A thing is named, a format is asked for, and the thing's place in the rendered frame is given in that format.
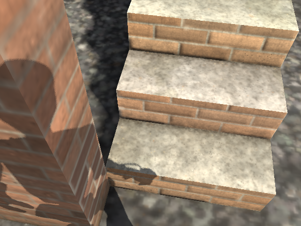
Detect stairs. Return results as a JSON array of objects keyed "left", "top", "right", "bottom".
[{"left": 105, "top": 0, "right": 299, "bottom": 212}]

